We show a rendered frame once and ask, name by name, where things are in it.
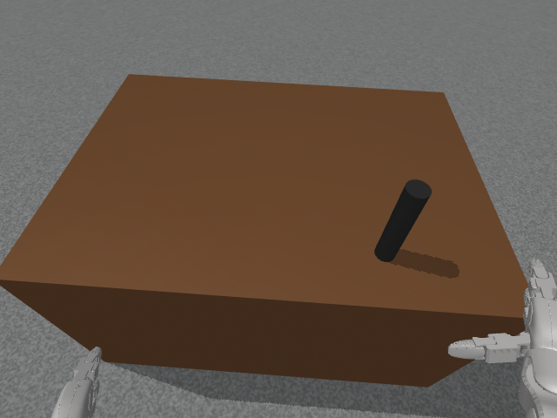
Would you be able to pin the right robot hand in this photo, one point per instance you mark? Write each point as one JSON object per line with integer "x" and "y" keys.
{"x": 540, "y": 319}

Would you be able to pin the can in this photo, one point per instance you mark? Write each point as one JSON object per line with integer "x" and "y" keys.
{"x": 408, "y": 208}

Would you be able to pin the left robot hand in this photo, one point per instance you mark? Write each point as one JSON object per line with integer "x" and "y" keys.
{"x": 78, "y": 398}

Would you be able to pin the right robot arm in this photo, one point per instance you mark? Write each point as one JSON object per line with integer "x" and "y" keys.
{"x": 538, "y": 383}

